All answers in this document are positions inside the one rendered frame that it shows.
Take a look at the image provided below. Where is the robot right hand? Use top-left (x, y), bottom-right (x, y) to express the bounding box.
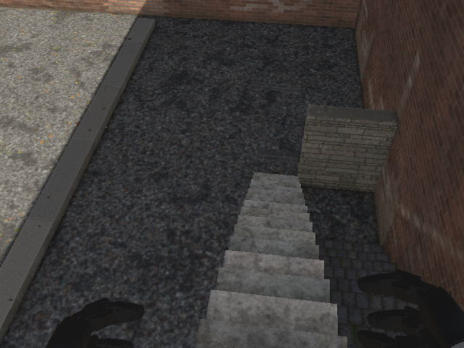
top-left (356, 269), bottom-right (464, 348)

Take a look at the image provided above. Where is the robot left hand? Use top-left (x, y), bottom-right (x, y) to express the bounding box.
top-left (46, 298), bottom-right (144, 348)

